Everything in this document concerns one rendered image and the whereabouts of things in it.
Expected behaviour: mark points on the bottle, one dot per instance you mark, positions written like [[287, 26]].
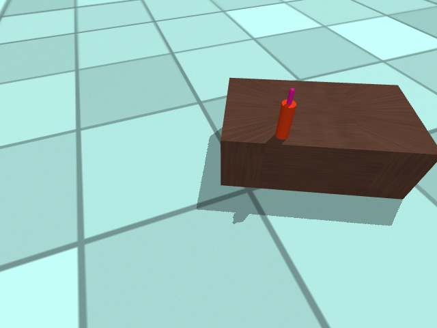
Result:
[[286, 116]]

